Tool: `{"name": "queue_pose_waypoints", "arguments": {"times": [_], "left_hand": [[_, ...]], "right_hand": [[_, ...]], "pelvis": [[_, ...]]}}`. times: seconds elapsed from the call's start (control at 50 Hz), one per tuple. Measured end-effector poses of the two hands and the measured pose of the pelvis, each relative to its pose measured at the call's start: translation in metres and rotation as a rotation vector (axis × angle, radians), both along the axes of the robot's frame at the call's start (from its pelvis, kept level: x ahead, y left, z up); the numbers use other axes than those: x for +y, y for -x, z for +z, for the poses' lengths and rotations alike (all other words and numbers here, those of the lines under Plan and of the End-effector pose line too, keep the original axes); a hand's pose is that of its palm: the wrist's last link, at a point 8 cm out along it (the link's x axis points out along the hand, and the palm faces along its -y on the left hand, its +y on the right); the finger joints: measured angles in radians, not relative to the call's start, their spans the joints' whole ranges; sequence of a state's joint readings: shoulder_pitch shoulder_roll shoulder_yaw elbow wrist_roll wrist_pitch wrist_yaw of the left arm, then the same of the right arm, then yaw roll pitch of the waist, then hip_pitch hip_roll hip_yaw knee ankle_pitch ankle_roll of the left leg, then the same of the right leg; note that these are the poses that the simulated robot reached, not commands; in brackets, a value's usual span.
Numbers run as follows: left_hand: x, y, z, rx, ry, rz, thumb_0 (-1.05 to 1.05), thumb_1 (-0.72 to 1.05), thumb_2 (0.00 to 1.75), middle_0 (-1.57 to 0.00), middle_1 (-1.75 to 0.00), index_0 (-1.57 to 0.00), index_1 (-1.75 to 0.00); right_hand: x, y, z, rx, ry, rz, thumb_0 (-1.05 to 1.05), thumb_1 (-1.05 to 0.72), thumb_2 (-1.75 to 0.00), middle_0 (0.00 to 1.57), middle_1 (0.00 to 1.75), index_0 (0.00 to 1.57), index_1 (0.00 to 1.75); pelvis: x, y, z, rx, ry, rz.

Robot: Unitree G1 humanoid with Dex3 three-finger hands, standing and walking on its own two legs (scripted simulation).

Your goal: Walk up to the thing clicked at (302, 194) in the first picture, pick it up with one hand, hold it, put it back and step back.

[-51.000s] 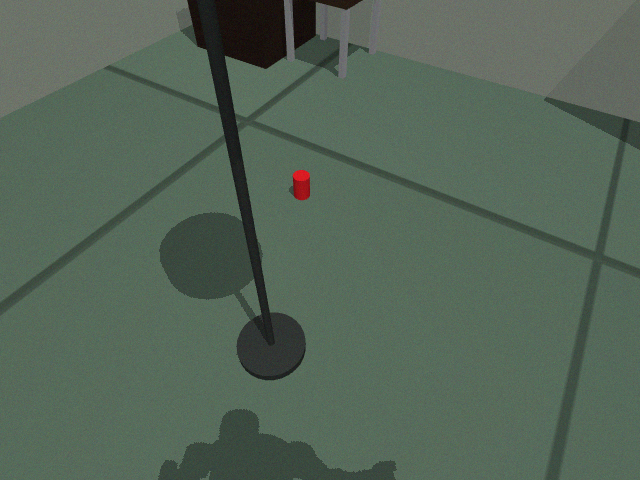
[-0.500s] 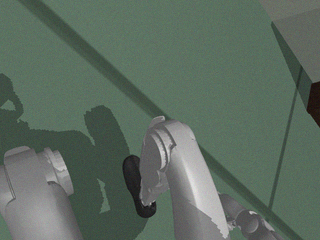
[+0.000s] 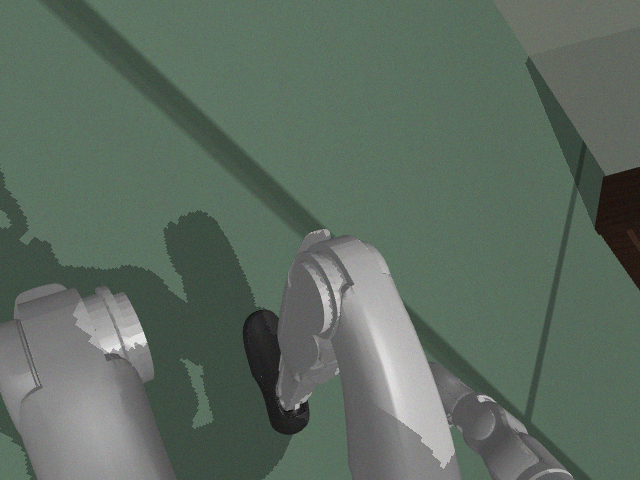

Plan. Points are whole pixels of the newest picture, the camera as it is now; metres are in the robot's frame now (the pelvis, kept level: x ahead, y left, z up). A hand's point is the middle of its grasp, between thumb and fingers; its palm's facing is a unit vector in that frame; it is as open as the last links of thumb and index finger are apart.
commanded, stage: settle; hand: left
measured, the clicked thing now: out of the picture +0.48 +0.31 -0.24
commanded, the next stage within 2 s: approach in 0.16 s
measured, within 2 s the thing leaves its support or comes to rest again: neither
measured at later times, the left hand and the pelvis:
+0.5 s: hand out of the picture +0.42 +0.35 -0.07, palm faces +0.44 -0.89 -0.16, open 9.3 cm; pelvis +0.00 -0.01 +0.02, yaw +3 degrees
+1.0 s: hand out of the picture +0.43 +0.36 -0.05, palm faces +0.39 -0.86 -0.33, open 11.7 cm; pelvis +0.02 -0.02 +0.03, yaw +6 degrees
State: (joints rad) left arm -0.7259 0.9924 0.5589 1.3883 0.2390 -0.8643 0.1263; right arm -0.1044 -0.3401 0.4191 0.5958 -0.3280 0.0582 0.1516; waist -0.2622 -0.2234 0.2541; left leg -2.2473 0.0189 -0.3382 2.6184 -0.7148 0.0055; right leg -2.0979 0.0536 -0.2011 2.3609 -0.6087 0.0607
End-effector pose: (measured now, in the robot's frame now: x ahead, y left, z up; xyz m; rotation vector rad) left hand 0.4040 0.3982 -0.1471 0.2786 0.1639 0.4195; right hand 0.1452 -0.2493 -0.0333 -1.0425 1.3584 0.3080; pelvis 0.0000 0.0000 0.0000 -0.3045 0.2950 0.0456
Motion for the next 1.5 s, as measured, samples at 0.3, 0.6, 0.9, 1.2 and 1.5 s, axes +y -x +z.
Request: {"name": "queue_pose_waypoints", "arguments": {"times": [0.3, 0.6, 0.9, 1.2, 1.5], "left_hand": [[0.001, 0.015, 0.05, -0.131, 0.106, 0.054, 0.0, 0.08, 0.77, -0.83, -1.05, -0.89, -0.98], [-0.012, 0.018, 0.082, -0.05, 0.091, 0.039, 0.0, -0.17, 0.72, -0.61, -0.9, -0.66, -0.84], [-0.009, 0.012, 0.103, -0.028, -0.028, 0.02, 0.0, -0.17, 0.68, -0.54, -0.83, -0.62, -0.77], [-0.009, 0.023, 0.131, 0.052, -0.093, -0.06, 0.0, -0.15, 0.61, -0.48, -0.69, -0.54, -0.62], [-0.005, 0.034, 0.181, 0.12, -0.153, -0.057, 0.0, -0.26, 0.64, -0.45, -0.66, -0.51, -0.62]], "right_hand": [[-0.004, 0.01, -0.002, -0.048, -0.066, -0.103, 0.0, -0.88, -0.88, 0.21, 0.3, 0.2, 0.3], [-0.011, -0.011, -0.009, -0.096, -0.146, -0.19, 0.0, -0.89, -0.88, 0.2, 0.3, 0.2, 0.3], [-0.023, -0.001, -0.027, -0.033, -0.156, -0.262, 0.0, -0.9, -0.88, 0.2, 0.3, 0.2, 0.3], [-0.023, -0.009, -0.02, -0.082, -0.175, -0.318, 0.0, -0.89, -0.88, 0.2, 0.3, 0.2, 0.3], [-0.014, -0.03, -0.005, -0.158, -0.248, -0.366, 0.0, -0.9, -0.88, 0.2, 0.3, 0.2, 0.3]], "pelvis": [[-0.004, 0.0, 0.007, 0.046, -0.024, 0.013], [-0.01, -0.006, 0.023, 0.138, -0.065, 0.036], [-0.018, -0.014, 0.023, 0.184, -0.099, 0.048], [-0.017, -0.015, 0.036, 0.219, -0.111, 0.06], [-0.017, -0.017, 0.064, 0.272, -0.129, 0.081]]}}
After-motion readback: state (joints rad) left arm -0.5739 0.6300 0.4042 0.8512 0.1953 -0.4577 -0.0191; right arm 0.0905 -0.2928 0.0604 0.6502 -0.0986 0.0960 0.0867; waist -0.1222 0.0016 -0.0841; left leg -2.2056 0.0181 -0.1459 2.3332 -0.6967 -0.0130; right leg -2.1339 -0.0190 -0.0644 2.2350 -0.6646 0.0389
